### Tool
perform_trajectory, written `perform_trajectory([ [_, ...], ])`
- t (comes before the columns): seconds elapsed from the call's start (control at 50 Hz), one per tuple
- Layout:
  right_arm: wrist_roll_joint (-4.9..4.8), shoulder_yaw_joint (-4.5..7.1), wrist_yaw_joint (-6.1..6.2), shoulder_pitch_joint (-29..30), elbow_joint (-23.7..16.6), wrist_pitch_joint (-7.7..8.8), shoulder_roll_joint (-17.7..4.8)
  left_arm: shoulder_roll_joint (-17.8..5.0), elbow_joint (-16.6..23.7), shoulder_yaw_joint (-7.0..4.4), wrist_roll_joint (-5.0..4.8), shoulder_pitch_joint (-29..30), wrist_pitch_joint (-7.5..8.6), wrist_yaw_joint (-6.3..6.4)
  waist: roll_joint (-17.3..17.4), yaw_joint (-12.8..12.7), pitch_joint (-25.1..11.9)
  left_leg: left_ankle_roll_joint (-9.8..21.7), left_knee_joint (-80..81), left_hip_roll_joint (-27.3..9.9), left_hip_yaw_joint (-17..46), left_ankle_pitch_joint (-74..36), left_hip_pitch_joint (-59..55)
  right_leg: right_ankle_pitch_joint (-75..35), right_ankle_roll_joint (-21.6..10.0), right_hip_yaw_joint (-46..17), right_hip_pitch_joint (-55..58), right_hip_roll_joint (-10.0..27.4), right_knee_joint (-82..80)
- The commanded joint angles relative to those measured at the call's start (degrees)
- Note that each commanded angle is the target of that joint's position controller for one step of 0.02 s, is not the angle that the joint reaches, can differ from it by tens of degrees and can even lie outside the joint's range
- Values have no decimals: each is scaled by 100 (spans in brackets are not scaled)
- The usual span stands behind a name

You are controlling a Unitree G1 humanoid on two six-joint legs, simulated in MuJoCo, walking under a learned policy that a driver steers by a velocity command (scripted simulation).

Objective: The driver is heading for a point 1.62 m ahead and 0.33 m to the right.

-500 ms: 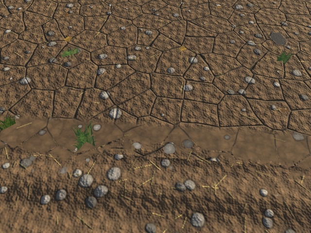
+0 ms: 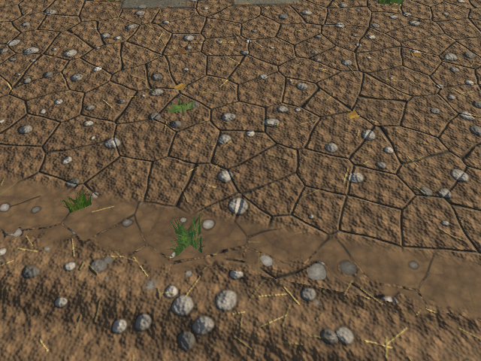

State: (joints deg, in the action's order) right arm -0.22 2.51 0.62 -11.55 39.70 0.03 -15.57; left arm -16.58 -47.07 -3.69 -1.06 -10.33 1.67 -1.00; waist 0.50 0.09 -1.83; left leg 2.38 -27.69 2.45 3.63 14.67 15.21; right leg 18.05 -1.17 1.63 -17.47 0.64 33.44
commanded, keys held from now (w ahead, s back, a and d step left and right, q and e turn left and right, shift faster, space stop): w+e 0.62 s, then w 0.20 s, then w+q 0.18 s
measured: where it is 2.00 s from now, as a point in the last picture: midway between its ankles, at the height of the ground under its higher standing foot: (321, 231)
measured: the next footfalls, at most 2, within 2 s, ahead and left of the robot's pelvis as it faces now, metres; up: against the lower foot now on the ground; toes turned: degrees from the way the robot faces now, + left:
right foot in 0.04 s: +0.03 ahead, -0.12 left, +0.00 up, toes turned -1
left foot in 0.44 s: +0.34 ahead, +0.09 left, +0.00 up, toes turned -16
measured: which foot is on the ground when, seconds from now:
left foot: down 0.00-0.04, up 0.06-0.42, down 0.44-0.92, up 0.94-1.00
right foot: up 0.00-0.02, down 0.04-0.46, up 0.48-0.88, down 0.90-1.00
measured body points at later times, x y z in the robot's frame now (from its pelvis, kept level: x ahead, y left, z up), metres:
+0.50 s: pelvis +0.20 +0.00 -0.01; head +0.23 -0.01 +0.44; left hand +0.26 +0.28 -0.13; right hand +0.37 -0.29 -0.07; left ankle +0.30 +0.10 -0.74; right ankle +0.01 -0.11 -0.69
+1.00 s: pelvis +0.43 -0.14 -0.01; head +0.46 -0.17 +0.43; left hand +0.71 +0.00 -0.09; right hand +0.33 -0.41 -0.15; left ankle +0.35 +0.07 -0.65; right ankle +0.46 -0.26 -0.74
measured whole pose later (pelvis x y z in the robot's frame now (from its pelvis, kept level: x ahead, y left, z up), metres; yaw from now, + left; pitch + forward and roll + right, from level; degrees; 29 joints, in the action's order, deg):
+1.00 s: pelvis +0.43 -0.14 -0.01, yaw -23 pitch +2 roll +1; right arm -2.3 3.1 -0.8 -19.9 50.0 4.0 -17.2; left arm -15.2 -36.5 -2.1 0.3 -5.9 3.6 -1.5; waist 0.3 2.7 3.2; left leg 0.0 -62.0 -2.5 1.8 27.5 15.7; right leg 10.8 -2.5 3.1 -25.9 1.3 34.5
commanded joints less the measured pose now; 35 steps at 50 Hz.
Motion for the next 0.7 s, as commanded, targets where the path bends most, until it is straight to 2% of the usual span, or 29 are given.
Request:
perform_trajectory([
  [0.02,2,204,-13,206,-267,131,-762,-471,83,-96,-4,-379,203,-35,452,-221,105,646,663,-1107,1115,1729,567,-65,-387,-106,902,50,-756],
  [0.04,62,99,-29,434,-393,187,-394,-710,-41,-129,10,-925,231,-2,-317,-356,28,302,-671,-645,468,1354,1181,380,-680,-1312,1445,852,-1299],
  [0.06,17,133,-35,570,-687,324,-416,-1414,-93,-307,4,-1167,229,-19,-1539,-259,329,-75,-1829,94,-548,1354,2549,1315,-1437,-3320,1864,1770,-2014],
  [0.08,-96,227,-11,936,-750,447,-800,-1249,-9,-279,96,-1251,275,-31,-1359,-553,642,-136,-2657,-66,-130,1916,3292,1716,-1823,-4241,1873,2133,-2421],
  [0.1,-179,275,-41,901,-722,524,-889,-1013,55,-208,116,-1101,328,0,-1033,-414,723,-101,-3010,-327,121,1437,3534,1669,-1686,-3944,1964,2005,-2346],
  [0.14,-42,267,-86,905,-629,599,-760,-855,136,-164,23,-1006,336,51,-761,-374,624,-146,-2902,-465,51,601,3618,811,-1398,-3175,2123,1577,-2316],
  [0.16,21,273,-105,988,-637,631,-702,-767,143,-135,7,-1041,306,96,-691,-360,543,-205,-2651,-509,30,252,3420,199,-1282,-2826,2090,1394,-2311],
  [0.18,36,250,-132,1041,-652,653,-581,-690,142,-116,-1,-1098,261,136,-686,-346,468,-293,-2343,-455,-56,-26,3149,-260,-1212,-2517,1977,1203,-2330],
  [0.24,6,155,-201,1296,-679,666,-246,-730,207,-142,2,-1156,175,227,-726,-398,405,-494,-1271,-214,-283,-778,2238,-1132,-1063,-1804,1397,799,-2257],
  [0.28,-41,131,-233,1566,-752,671,-201,-844,222,-187,-12,-1299,137,255,-764,-498,470,-560,-681,-97,-311,-1069,1753,-1214,-1026,-1723,1048,746,-2174],
  [0.32,-93,153,-256,1716,-812,682,-298,-906,229,-221,-49,-1455,110,254,-806,-546,503,-567,-360,-46,-272,-1170,1407,-1136,-1014,-1899,900,832,-2061],
  [0.36,-135,215,-253,1632,-827,705,-475,-948,263,-252,-89,-1448,92,256,-880,-436,486,-492,-112,-73,-145,-1180,1038,-1113,-932,-2190,909,970,-1921],
  [0.4,-145,305,-214,1206,-744,730,-666,-952,333,-277,-94,-1286,76,253,-946,-129,353,-311,135,-100,-147,-1032,374,-1543,-781,-2285,892,975,-1539],
  [0.42,-111,397,-164,662,-607,738,-827,-854,392,-254,-66,-1209,80,243,-893,161,49,-154,286,-102,-202,-969,-436,-2108,-634,-2145,748,732,-971],
  [0.44,-41,495,-102,-202,-480,748,-1083,-610,524,-176,11,-1071,96,214,-643,589,-638,164,165,-693,290,-820,-1768,-1954,-435,-1875,199,396,306],
  [0.46,102,610,-61,-1073,-341,686,-1590,-102,736,-35,-1,-1451,150,236,758,667,-1722,840,338,-2103,2359,285,-3841,-304,-55,-1124,-1488,-356,2410],
  [0.48,94,528,-124,-1101,-258,648,-1357,-241,802,-24,-128,-1730,201,234,1907,464,-1833,1224,1094,-2722,4136,1284,-3819,1564,7,-1140,-2428,-306,3559],
  [0.5,41,398,-112,-711,-291,625,-895,-721,736,-157,-207,-1424,184,219,1213,443,-895,1067,1227,-2543,3495,1687,-3058,1131,0,-1166,-2803,62,4040],
  [0.52,18,338,-91,-453,-297,588,-689,-786,783,-172,-154,-999,155,201,741,418,-320,910,1241,-2290,2537,1103,-2335,685,-6,-942,-2759,281,4035],
  [0.54,49,291,-97,-224,-232,568,-548,-687,832,-168,-87,-799,144,183,470,285,10,834,1388,-2026,1936,462,-1711,364,-5,-876,-2588,428,3826],
  [0.56,93,255,-96,-65,-193,577,-435,-625,865,-190,-59,-716,108,158,560,154,180,782,1530,-1848,1469,-16,-1293,164,-8,-882,-2402,578,3634],
  [0.6,74,272,-94,77,-111,629,-446,-393,923,-148,-83,-702,16,105,653,18,318,803,1804,-1750,865,-527,-821,-32,34,-783,-2180,687,3435],
  [0.64,46,320,-99,27,13,689,-579,-285,1061,-104,-37,-480,-25,93,447,-4,427,927,1987,-1790,513,-968,-692,-283,113,-783,-2300,706,3038],
  [0.7,30,360,-116,-58,183,692,-761,-182,1159,-17,19,-142,35,24,269,29,452,950,2060,-1670,-59,-1431,-734,-1093,132,-719,-2167,638,1941],
])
